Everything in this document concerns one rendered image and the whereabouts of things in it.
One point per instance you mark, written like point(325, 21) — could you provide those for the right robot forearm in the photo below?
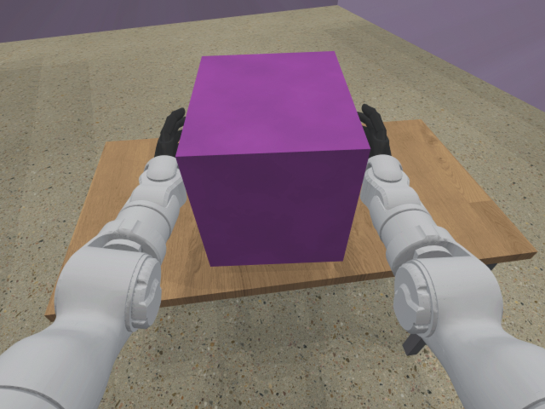
point(402, 222)

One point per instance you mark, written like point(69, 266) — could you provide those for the robot right upper arm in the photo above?
point(454, 305)

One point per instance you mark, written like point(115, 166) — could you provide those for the left robot forearm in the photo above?
point(146, 221)

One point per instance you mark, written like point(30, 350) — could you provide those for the robot left upper arm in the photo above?
point(104, 296)

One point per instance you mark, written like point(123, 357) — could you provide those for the left robot hand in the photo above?
point(170, 135)

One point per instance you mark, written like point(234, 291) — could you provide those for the table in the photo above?
point(455, 201)

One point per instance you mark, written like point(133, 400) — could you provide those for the right robot hand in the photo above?
point(375, 131)

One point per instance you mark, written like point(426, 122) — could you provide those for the carton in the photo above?
point(272, 155)

